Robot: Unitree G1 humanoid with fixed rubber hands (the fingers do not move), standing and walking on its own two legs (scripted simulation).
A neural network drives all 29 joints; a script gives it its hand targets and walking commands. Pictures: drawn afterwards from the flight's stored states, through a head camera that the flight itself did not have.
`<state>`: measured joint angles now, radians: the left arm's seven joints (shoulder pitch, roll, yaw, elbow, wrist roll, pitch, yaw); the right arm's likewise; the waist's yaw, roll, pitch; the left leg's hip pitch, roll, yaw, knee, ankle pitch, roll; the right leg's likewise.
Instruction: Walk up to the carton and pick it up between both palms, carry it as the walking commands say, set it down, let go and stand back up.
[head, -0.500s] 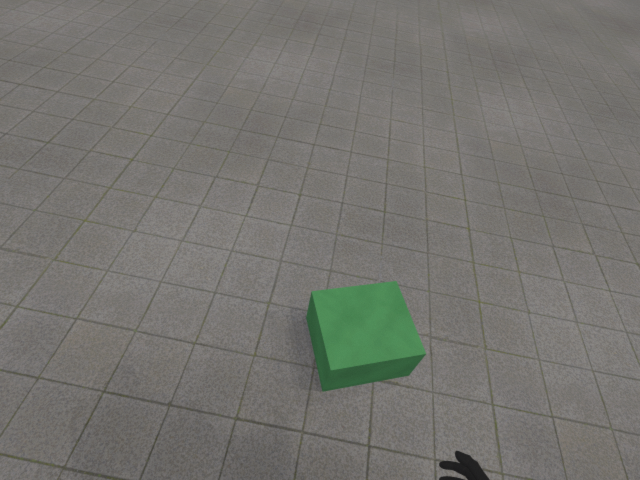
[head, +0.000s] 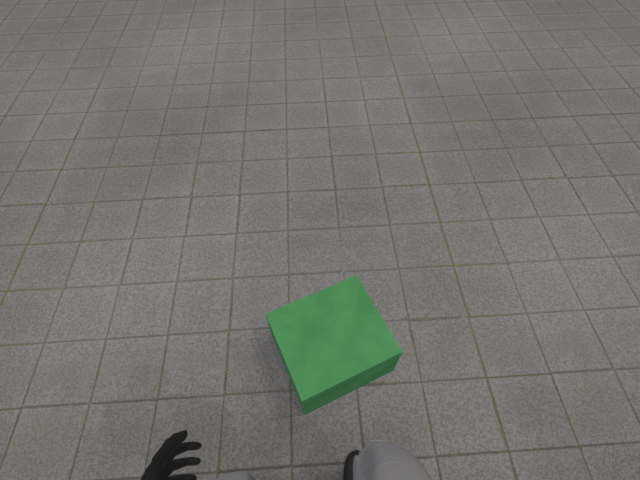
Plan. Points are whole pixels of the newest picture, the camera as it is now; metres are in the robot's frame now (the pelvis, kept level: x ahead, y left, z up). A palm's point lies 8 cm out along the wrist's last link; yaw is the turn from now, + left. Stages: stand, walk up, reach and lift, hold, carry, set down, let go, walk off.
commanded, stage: walk up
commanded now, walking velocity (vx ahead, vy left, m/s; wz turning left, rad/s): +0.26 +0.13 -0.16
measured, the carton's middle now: (331, 343) +0.50 -0.06 -0.67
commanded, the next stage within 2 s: none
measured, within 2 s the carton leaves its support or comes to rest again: neither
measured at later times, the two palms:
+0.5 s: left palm out of the picture +0.09 +0.26 -0.14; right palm (479, 429) +0.17 -0.23 -0.11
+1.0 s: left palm out of the picture +0.13 +0.13 -0.12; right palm out of the picture +0.03 -0.33 -0.14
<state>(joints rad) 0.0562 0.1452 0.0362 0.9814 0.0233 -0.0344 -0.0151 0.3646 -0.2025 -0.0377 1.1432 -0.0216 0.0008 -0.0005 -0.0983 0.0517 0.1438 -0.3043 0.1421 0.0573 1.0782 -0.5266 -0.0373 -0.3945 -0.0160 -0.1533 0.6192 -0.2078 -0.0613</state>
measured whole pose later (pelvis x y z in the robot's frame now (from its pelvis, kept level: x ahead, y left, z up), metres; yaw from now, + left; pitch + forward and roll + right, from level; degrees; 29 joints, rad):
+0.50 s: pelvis +0.07 +0.01 +0.01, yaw -1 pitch -1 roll -1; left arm 0.17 0.24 0.06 1.09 0.02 0.06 0.02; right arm 0.08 -0.17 -0.02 1.00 -0.02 0.00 -0.04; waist 0.04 -0.03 0.13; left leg -0.33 0.10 0.09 0.58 -0.22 -0.01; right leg -0.45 0.02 -0.02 1.13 -0.55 0.07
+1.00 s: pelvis +0.04 -0.09 +0.01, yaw -3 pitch -3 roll +0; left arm 0.14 0.14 0.02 1.00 0.02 0.04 0.02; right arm 0.24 -0.22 -0.02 1.08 0.00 0.05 -0.01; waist -0.03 0.03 0.07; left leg -0.23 0.03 0.04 0.57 -0.28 -0.01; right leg -0.19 -0.02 -0.04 0.59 -0.35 0.00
